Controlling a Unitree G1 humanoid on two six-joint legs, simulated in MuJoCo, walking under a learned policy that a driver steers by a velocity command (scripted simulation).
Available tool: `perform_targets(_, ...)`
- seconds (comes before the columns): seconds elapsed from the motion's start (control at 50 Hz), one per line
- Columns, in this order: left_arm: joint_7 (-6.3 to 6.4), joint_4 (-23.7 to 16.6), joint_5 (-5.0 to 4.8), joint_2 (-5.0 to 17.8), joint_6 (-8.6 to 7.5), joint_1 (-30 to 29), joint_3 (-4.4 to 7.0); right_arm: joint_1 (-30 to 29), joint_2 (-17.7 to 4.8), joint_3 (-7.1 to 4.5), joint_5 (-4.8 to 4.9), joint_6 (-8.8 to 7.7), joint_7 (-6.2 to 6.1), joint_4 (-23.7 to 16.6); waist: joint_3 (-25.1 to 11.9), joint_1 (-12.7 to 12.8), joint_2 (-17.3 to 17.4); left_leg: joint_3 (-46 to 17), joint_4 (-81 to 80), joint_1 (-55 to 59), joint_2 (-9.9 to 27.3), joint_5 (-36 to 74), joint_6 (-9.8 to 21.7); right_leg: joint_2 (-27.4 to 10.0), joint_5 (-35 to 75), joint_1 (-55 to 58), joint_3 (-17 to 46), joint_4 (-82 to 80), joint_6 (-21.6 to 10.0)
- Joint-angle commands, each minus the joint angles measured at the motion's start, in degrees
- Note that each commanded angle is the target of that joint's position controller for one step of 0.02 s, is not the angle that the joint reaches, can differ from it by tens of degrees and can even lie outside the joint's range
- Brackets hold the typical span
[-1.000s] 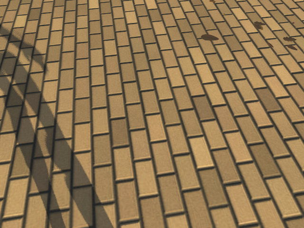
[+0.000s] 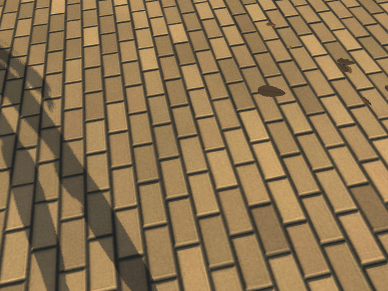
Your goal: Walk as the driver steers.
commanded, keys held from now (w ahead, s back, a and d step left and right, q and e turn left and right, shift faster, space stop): w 0.20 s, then w+e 0.80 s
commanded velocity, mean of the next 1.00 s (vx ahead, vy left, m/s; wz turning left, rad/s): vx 0.50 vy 0.00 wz -0.34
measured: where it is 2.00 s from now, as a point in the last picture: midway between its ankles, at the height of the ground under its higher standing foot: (260, 219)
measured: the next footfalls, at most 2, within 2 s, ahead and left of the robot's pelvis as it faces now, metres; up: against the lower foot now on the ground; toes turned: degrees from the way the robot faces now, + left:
left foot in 0.40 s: +0.40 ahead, +0.15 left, +0.00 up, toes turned -3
right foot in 0.96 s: +0.61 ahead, -0.17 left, +0.00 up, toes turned -26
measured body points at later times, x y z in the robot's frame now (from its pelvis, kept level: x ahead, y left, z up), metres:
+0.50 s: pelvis +0.27 +0.05 -0.01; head +0.31 +0.06 +0.44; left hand +0.28 +0.32 -0.15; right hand +0.43 -0.21 -0.11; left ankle +0.36 +0.15 -0.74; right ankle +0.11 -0.07 -0.66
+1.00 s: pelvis +0.51 -0.05 -0.02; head +0.54 -0.08 +0.42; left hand +0.78 +0.13 -0.12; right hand +0.44 -0.33 -0.16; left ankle +0.39 +0.16 -0.68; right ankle +0.57 -0.15 -0.74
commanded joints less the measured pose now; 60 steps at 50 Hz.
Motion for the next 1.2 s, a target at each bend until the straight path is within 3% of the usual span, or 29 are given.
perform_targets(0.02, 0.03, -1.6, 0.25, 5.3, -1.11, 0.7, 0.86, 3.6, -2.6, -1.19, -0.32, 0.77, -0.52, -2.3, -2.7, -1.7, -6.3, -2.4, -2.3, -6.8, 5.0, 4.8, -0.2, -15.0, 5.3, 6.1, 15.9, -16.4, -9.6)
perform_targets(0.08, 1.14, -0.2, 0.20, 7.6, -1.07, 3.9, 1.35, -2.5, -3.3, -1.61, -0.94, 1.22, -0.77, -4.5, -0.2, -0.9, -4.6, -2.1, -10.3, -12.9, 5.5, 12.1, -1.8, -15.0, 9.5, 7.7, 13.2, -18.2, -9.9)
perform_targets(0.18, 2.19, 1.4, -0.42, 8.0, -0.29, 8.3, 1.17, -12.0, -1.8, -1.13, -0.82, 0.64, 0.07, -7.2, 1.4, 1.9, -5.1, -0.1, -26.4, -13.3, 3.5, 24.6, -2.3, -12.9, 10.3, 10.9, 8.4, -18.6, -7.4)
perform_targets(0.3, 2.62, 3.9, -1.23, 8.6, 1.18, 14.2, 1.55, -21.8, -2.0, -0.50, -0.20, -0.63, 1.82, -11.0, 4.2, 4.5, -5.1, 0.1, -37.2, -13.3, 0.7, 20.9, -2.2, -15.7, 10.2, 18.9, 11.4, -13.8, -7.6)
perform_targets(0.36, 3.02, 3.6, -1.44, 10.0, 1.82, 12.4, 2.26, -18.1, -4.5, -1.23, -0.09, -1.60, 2.29, -10.6, 1.9, 1.1, -7.1, 0.4, -40.3, -4.0, -1.2, 16.2, -0.9, -16.8, 15.8, 19.3, 13.7, -8.8, -6.2)
perform_targets(0.38, 3.00, 3.1, -1.45, 10.0, 1.98, 10.9, 2.27, -12.7, -6.1, -2.09, -0.21, -1.83, 2.07, -9.2, -1.0, -2.1, -7.4, 1.7, -41.7, 4.2, -2.8, 15.5, 0.1, -15.1, 23.3, 18.2, 12.8, -3.4, -5.1)
perform_targets(0.4, 2.86, 2.3, -1.03, 8.3, 1.96, 9.9, 1.68, -3.0, -9.1, -3.51, -0.59, -2.02, 1.56, -6.6, -7.8, -6.2, -6.4, 0.8, -40.3, 19.0, -1.4, 16.7, 2.1, -11.5, 24.9, 12.9, 10.6, 7.8, -3.3)
perform_targets(0.42, 2.80, 0.2, 0.23, 5.3, 1.85, 9.8, 0.60, 7.7, -14.0, -4.63, -1.55, -1.88, 0.85, -5.2, -18.0, -9.3, 1.5, -12.0, -38.8, 37.2, 10.8, 16.3, 5.6, -6.2, 7.2, 0.6, 7.0, 26.9, -1.0)
perform_targets(0.44, 2.54, -0.2, -1.36, -1.3, 0.72, 17.4, -0.99, 8.6, -15.6, -4.76, -1.89, -1.43, 1.25, -4.4, -24.9, -5.0, 18.3, -36.6, -46.5, 51.9, 21.9, 6.3, 13.2, 1.2, -25.2, -19.1, 7.5, 43.5, 1.5)
perform_targets(0.46, 2.61, 0.6, -2.68, 5.9, 0.17, 14.4, 0.68, 6.5, -9.2, -3.15, -1.67, -1.39, 1.17, -5.4, -20.4, -6.3, 10.9, -35.8, -49.1, 47.3, 19.7, 1.0, 11.0, -2.4, -24.6, -23.8, 12.9, 50.0, 1.2)
perform_targets(0.48, 2.70, -0.7, -3.20, 8.2, 0.08, 9.7, 1.49, 2.2, -6.4, -2.30, -1.34, -1.41, 0.93, -6.2, -12.6, -5.8, 7.4, -26.1, -50.0, 39.4, 18.2, 2.8, 8.3, -4.9, -19.1, -26.1, 11.5, 50.5, 0.6)
perform_targets(0.5, 3.00, -0.9, -2.88, 7.3, 0.36, 7.8, 1.58, -1.6, -5.3, -1.82, -1.42, -1.42, 1.02, -6.5, -8.6, -3.9, 2.7, -19.8, -51.9, 31.2, 16.0, 7.2, 7.1, -7.5, -14.1, -23.5, 10.5, 48.9, 0.9)
perform_targets(0.52, 3.15, -1.0, -2.19, 6.5, 0.87, 6.9, 2.00, -4.1, -4.0, -1.54, -1.59, -1.41, 1.15, -6.3, -5.2, -2.5, 2.3, -14.6, -54.1, 25.0, 13.9, 9.8, 6.5, -9.0, -11.0, -21.4, 10.3, 46.1, 1.0)
perform_targets(0.56, 2.80, -1.3, -2.35, 3.9, 2.39, 8.4, 2.16, -5.6, -3.1, -1.47, -2.17, -1.59, 1.08, -5.6, -3.2, -0.2, 4.4, -8.0, -57.6, 19.0, 12.0, 12.2, 6.4, -10.7, -8.1, -17.1, 9.9, 43.8, 1.1)
perform_targets(0.64, 2.75, -4.0, -1.75, 3.2, 4.08, 4.3, 2.49, -4.4, -5.5, -2.40, -2.28, -1.86, 0.13, -4.1, 0.0, 0.4, 1.8, -0.3, -60.3, 18.0, 12.4, 18.4, 7.6, -11.3, -1.4, -22.2, 10.4, 38.3, 2.0)
perform_targets(0.72, 1.44, -6.4, -1.37, 2.8, 3.66, -1.7, 2.20, -3.2, -7.1, -2.90, -2.19, -1.23, -0.73, -3.6, 1.4, -0.9, 1.1, 6.7, -61.0, 20.3, 11.4, 20.4, 6.5, -10.6, 8.4, -22.6, 8.2, 26.1, 2.5)
perform_targets(0.8, -0.07, -9.7, -1.22, 2.4, 3.55, -9.8, 1.46, 0.1, -8.8, -3.50, -1.28, -0.24, -1.18, -2.7, 4.0, -3.7, 0.3, 10.7, -60.1, 25.3, 12.7, 20.6, 5.8, -9.7, 9.1, -23.0, 4.0, 17.6, 1.6)
perform_targets(0.86, -0.98, -12.0, -1.38, 3.3, 3.78, -12.2, 1.58, 1.2, -10.1, -4.06, -0.34, 0.85, -1.08, -2.2, 4.4, -3.5, 1.1, 12.5, -56.3, 30.5, 14.3, 26.4, 4.6, -8.3, 2.9, -22.2, 1.5, 14.4, -0.3)
perform_targets(0.9, -1.19, -12.5, -1.41, 5.3, 3.99, -9.3, 2.54, -0.3, -11.8, -4.53, 0.18, 1.54, -1.15, -2.8, 1.3, -0.8, 3.0, 14.3, -48.7, 31.8, 14.2, 44.7, 3.4, -4.7, -2.9, -14.9, -2.0, 13.7, -2.4)
perform_targets(0.94, -0.61, -8.8, -1.77, 10.3, 4.09, 5.9, 5.55, -2.1, -12.0, -4.34, 0.60, 2.35, -1.15, -3.5, -7.0, 7.6, 1.7, 17.0, -27.4, 26.2, 10.6, 53.3, 0.5, 1.3, -0.6, 6.7, -4.3, 8.6, -6.0)
perform_targets(0.96, 0.70, -6.9, -1.79, 16.6, 4.53, 14.4, 7.74, -1.4, -9.2, -3.25, -1.15, 1.97, -1.18, -4.9, -11.8, 9.9, -6.9, 17.3, -7.8, 10.4, 7.6, 31.1, -2.8, -7.3, -0.4, 23.5, 10.8, 6.3, -9.8)
perform_targets(0.98, 0.59, -7.9, -1.83, 21.5, 3.59, 11.5, 7.75, 3.0, -0.9, -0.76, -2.44, -0.03, -0.35, -8.2, -17.6, 1.9, -18.6, 7.2, 9.3, -12.6, -4.6, -15.9, -5.4, -19.6, -11.8, 38.5, 44.5, -2.6, -20.4)
perform_targets(1.0, 0.09, -8.9, -1.23, 16.0, 2.74, 13.5, 6.13, -4.5, -6.1, -1.53, 0.32, -2.37, 0.33, -9.2, -19.6, 6.6, -10.4, -2.9, 13.7, -19.0, -3.9, -14.9, -3.9, -21.4, -14.4, 39.1, 50.1, -9.7, -19.4)
perform_targets(1.02, -0.05, -8.6, -0.88, 12.9, 1.93, 11.1, 5.18, -8.2, -7.6, -1.97, 1.93, -3.41, 0.59, -10.3, -11.9, 6.0, -8.3, -2.4, 12.0, -23.2, -1.4, -9.1, -2.1, -20.2, -9.1, 34.2, 41.9, -9.6, -16.7)
perform_targets(1.04, 0.03, -9.5, -1.20, 10.7, 1.60, 7.0, 4.47, -8.0, -7.3, -1.90, 0.79, -3.78, 0.14, -9.5, -8.6, 3.4, -3.8, -2.8, 7.2, -19.9, 1.3, -3.9, -1.4, -17.6, -3.5, 25.9, 34.7, -8.8, -14.5)
perform_targets(1.06, 0.17, -10.6, -1.11, 8.6, 1.64, 2.7, 3.80, -7.3, -7.8, -2.45, -0.73, -3.46, -0.29, -8.6, -6.0, 1.0, -3.0, -2.9, 2.2, -15.0, 3.1, -0.8, -1.7, -15.1, 2.0, 17.8, 28.6, -9.2, -12.9)
perform_targets(1.08, 0.48, -11.6, -0.55, 7.5, 1.57, 0.7, 3.29, -6.1, -8.2, -2.83, -0.98, -2.63, -0.23, -8.4, -5.6, -0.8, -4.1, -3.3, -0.4, -10.9, 4.2, 1.2, -2.0, -13.7, 5.2, 13.1, 25.9, -10.4, -12.3)
perform_targets(1.16, 2.17, -11.7, -0.48, 11.0, 1.48, 2.2, 4.03, -8.4, -6.1, -2.70, -2.42, -0.32, -0.84, -10.3, -3.5, -2.0, -3.2, -0.7, -10.4, -7.8, 1.2, 6.2, -5.8, -10.6, 33.2, 5.9, 17.5, -9.1, -11.6)
perform_targets(1.2, 3.00, -11.4, -0.84, 11.3, 2.30, 3.8, 4.16, -12.0, -4.7, -2.15, -2.45, 0.01, -0.80, -11.7, -3.5, -1.0, -4.8, 0.0, -18.6, -7.0, -0.9, 12.2, -6.4, -8.2, 35.8, 4.7, 14.8, -7.4, -9.5)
